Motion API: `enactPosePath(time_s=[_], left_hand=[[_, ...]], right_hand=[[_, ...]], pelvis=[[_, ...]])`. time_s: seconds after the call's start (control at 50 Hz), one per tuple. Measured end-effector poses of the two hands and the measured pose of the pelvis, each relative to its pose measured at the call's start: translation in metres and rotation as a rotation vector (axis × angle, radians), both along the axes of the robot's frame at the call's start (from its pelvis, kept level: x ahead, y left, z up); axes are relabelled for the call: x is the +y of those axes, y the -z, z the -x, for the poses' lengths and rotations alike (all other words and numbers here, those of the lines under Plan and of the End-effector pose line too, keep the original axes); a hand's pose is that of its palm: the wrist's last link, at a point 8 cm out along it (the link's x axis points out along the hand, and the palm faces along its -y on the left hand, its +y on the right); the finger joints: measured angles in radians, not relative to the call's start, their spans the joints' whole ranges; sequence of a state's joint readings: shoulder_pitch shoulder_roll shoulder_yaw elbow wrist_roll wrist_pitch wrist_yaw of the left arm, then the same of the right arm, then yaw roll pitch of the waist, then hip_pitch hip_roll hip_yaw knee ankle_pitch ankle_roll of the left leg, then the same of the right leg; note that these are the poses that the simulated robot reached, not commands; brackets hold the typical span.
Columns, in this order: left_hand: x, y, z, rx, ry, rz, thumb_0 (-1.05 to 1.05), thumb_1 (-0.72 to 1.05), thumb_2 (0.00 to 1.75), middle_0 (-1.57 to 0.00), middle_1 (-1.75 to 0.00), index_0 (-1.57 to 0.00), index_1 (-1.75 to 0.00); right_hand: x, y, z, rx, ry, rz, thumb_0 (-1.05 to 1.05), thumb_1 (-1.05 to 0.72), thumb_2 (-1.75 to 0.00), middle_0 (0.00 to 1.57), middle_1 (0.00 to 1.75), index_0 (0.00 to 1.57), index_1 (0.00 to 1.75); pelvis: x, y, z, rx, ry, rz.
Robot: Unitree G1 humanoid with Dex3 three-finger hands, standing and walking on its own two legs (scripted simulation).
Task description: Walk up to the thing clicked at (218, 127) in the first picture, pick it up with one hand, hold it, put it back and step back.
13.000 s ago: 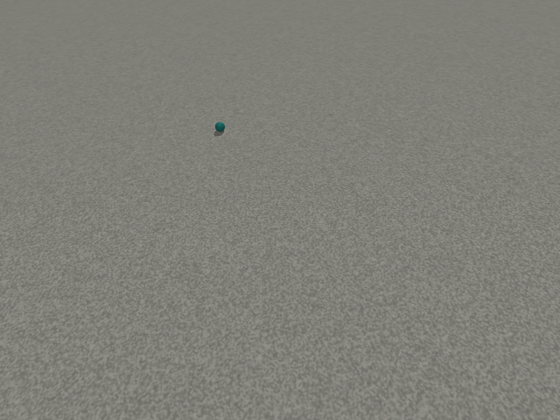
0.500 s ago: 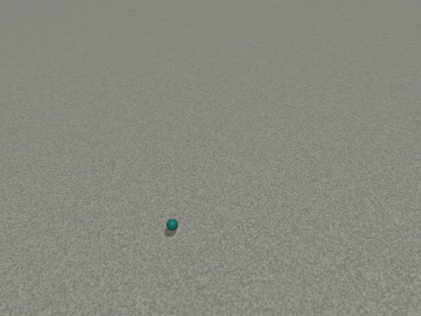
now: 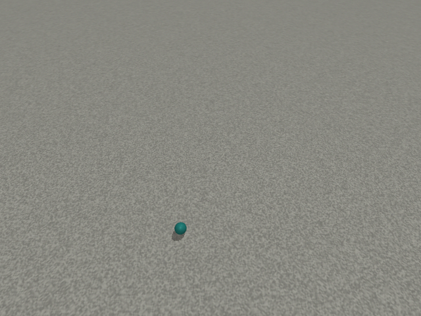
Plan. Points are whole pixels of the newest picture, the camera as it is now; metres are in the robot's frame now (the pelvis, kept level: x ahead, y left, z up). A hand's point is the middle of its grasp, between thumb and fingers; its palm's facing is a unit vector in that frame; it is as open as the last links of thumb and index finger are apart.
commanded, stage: walk up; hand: left
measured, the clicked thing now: (180, 228) +0.67 +0.20 -0.73
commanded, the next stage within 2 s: none
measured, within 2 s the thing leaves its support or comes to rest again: neither
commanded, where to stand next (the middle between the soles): +0.31 -0.03 m, yaw -1 degrees
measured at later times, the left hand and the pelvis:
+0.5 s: hand (130, 246) +0.31 +0.24 -0.13, palm faces -0.10 -0.92 -0.38, open 7.4 cm; pelvis +0.19 -0.02 -0.01, yaw -3 degrees
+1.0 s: hand (143, 228) +0.38 +0.23 -0.17, palm faces -0.06 -0.94 -0.33, open 7.4 cm; pelvis +0.27 -0.03 -0.01, yaw -3 degrees
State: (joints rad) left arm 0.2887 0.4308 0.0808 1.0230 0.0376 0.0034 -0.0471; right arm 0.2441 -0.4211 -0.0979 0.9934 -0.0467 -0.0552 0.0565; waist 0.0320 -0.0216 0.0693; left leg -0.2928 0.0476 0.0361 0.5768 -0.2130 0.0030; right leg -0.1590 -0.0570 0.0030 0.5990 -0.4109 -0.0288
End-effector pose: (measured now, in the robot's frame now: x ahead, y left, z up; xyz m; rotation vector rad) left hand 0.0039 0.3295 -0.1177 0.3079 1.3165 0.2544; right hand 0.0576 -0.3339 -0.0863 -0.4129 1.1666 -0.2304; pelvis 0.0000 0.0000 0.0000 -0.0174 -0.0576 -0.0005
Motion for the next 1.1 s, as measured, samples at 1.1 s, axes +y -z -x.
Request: enactPosePath(time_s=[1.1], left_hand=[[-0.058,0.014,-0.350,-0.093,0.117,0.008,0.00,0.90,0.90,-0.20,-0.30,-0.20,-0.30]], right_hand=[[-0.009,0.011,-0.306,-0.110,-0.016,-0.012,0.00,-0.90,-0.90,0.20,0.30,0.20,0.30]], pelvis=[[-0.036,0.012,-0.259,0.025,0.070,-0.004]])
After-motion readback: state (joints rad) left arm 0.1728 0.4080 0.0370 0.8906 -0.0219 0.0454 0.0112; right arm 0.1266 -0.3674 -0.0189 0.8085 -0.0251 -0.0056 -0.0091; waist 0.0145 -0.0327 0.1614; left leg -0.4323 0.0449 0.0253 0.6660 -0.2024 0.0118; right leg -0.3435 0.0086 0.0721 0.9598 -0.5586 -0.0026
